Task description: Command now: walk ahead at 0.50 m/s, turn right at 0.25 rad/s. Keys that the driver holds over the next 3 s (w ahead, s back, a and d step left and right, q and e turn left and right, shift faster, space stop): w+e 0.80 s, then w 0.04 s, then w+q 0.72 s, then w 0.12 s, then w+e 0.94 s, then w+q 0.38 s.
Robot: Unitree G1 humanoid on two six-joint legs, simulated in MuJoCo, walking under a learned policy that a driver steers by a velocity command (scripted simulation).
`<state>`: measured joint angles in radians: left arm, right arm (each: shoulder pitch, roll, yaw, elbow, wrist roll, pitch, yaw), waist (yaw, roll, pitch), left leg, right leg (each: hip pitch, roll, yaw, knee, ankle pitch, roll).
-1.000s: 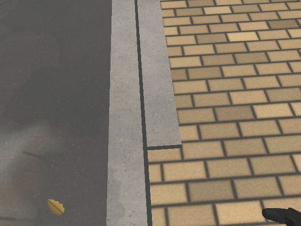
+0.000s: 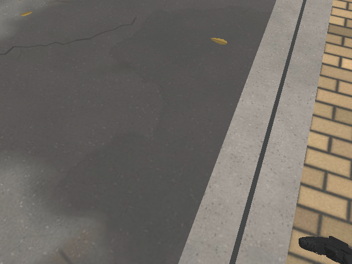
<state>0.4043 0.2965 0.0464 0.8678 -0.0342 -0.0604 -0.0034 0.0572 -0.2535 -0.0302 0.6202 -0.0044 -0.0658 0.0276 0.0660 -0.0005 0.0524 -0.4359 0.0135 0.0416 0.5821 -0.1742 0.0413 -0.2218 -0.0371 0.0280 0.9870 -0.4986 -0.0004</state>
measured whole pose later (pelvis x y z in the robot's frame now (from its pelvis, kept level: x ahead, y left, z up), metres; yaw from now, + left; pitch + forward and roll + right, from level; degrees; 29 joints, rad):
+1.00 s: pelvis +0.55 -0.12 +0.00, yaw -29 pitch +2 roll +1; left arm 0.35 0.30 0.07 0.75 -0.01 -0.03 0.01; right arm 0.09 -0.28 -0.05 0.73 0.00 -0.12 0.04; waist 0.05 -0.02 0.01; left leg -0.45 -0.05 0.00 0.54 -0.15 0.04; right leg -0.16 0.08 0.17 0.85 -0.50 -0.04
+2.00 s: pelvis +1.03 -0.26 +0.01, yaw -13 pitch +2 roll +0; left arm 0.38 0.30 0.05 0.86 -0.03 -0.06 0.00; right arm 0.11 -0.26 -0.03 0.67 0.00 -0.07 0.02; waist 0.05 -0.02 0.04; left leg -0.38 0.01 0.05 0.53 -0.18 0.02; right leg -0.34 -0.03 0.05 1.10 -0.44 -0.01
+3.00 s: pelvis +1.54 -0.52 -0.01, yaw -31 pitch +2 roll +0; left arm 0.33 0.31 0.06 0.80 0.01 -0.04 0.01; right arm 0.12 -0.29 -0.05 0.73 0.02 -0.09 0.06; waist 0.03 -0.01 0.03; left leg -0.48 -0.06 0.03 0.58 -0.14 0.08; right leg -0.10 0.05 0.04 0.86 -0.49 -0.03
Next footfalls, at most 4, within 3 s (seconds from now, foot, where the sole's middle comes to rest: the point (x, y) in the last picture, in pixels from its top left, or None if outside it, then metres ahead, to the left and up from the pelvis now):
0.46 right None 0.38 -0.17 -0.76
0.94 left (217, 197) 0.72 -0.10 -0.76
1.42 right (286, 174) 0.85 -0.40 -0.76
1.88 left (232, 116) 1.16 -0.18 -0.76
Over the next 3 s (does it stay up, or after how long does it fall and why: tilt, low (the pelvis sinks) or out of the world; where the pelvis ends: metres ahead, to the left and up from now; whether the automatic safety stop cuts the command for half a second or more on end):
stays up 1.54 -0.52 -0.01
